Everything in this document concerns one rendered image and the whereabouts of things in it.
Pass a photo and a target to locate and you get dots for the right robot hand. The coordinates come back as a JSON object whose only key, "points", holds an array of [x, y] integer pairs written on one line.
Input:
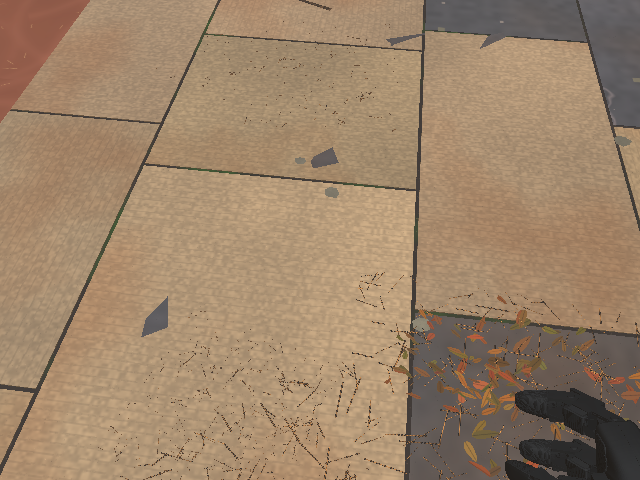
{"points": [[617, 453]]}

